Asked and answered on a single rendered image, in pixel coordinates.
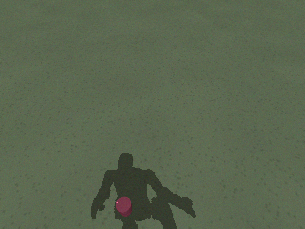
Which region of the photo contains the cup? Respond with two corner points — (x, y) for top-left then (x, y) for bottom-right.
(116, 197), (132, 217)

